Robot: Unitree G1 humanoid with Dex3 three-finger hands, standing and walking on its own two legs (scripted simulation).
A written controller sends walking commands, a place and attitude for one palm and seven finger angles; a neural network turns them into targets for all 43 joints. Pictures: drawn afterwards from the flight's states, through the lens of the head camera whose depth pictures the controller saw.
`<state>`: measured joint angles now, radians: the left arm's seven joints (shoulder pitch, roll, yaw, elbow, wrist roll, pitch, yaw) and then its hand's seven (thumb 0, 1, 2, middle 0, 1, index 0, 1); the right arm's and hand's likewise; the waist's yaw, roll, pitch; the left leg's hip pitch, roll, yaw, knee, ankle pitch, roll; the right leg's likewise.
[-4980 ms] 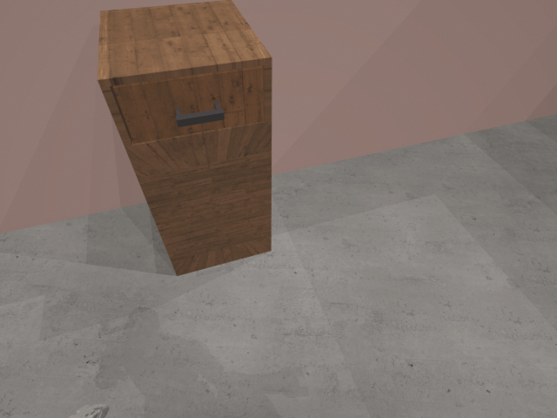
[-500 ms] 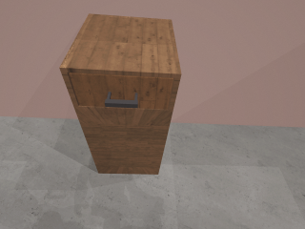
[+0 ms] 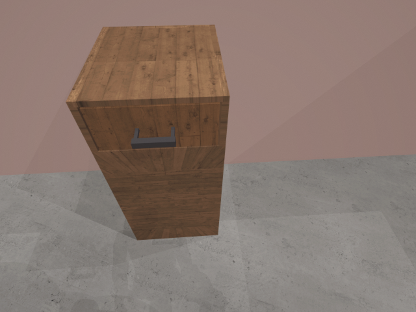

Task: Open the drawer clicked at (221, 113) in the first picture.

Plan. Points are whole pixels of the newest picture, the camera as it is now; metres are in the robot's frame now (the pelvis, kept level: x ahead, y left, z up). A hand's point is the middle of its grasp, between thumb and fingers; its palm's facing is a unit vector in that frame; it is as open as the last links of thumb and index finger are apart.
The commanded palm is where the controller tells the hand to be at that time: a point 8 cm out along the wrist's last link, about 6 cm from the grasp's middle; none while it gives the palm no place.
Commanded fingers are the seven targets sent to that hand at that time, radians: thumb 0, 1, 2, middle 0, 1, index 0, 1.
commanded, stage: look again from close up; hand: left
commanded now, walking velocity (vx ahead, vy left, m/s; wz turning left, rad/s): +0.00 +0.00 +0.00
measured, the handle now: (154, 136) +0.55 +0.18 -0.02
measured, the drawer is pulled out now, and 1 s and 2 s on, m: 0.00 0.00 0.00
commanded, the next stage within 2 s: raise the hand with hooked fingers in 0.46 s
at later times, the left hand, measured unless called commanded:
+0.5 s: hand out of the picture +0.02 +0.18 -0.18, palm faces +0.00 -0.98 -0.20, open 7.4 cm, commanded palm none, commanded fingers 0.00 0.90 0.90 -0.20 -0.30 -0.20 -0.30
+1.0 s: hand (109, 300) +0.16 +0.20 -0.07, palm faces -0.03 -0.13 -0.99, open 8.7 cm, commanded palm +0.16 +0.23 -0.01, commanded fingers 0.00 0.36 0.67 -0.24 -0.64 -0.24 -0.64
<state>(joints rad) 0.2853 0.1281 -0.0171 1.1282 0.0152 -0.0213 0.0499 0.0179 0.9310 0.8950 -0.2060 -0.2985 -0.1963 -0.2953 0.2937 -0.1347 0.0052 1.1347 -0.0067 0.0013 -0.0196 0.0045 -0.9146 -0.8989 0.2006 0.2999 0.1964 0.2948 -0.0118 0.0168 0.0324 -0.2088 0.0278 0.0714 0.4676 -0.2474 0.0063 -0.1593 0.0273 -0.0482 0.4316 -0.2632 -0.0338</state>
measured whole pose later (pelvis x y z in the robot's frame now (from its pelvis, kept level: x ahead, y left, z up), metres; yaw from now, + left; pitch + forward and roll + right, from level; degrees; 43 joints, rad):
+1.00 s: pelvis -0.01 -0.02 -0.04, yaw +0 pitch +10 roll +3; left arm 0.42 0.29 -0.11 0.06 1.11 0.01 0.48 0.00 0.59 0.76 -0.23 -0.50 -0.23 -0.50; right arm 0.03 -0.27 -0.05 0.52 -0.06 0.04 0.03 0.01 -0.91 -0.90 0.20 0.30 0.20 0.29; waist 0.11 -0.03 -0.13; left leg -0.60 0.02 0.09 0.80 -0.37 -0.01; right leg -0.61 0.00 -0.03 0.88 -0.45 -0.07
